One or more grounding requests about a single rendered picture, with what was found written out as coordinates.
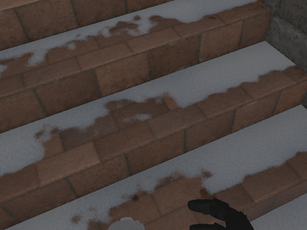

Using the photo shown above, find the left robot shin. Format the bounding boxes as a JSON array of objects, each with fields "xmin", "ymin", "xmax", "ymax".
[{"xmin": 120, "ymin": 217, "xmax": 134, "ymax": 222}]

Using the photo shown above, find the robot left thigh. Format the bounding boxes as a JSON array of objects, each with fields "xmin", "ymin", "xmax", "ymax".
[{"xmin": 107, "ymin": 219, "xmax": 145, "ymax": 230}]

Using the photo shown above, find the right robot hand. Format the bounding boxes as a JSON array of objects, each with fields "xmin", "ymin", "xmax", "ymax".
[{"xmin": 187, "ymin": 197, "xmax": 254, "ymax": 230}]

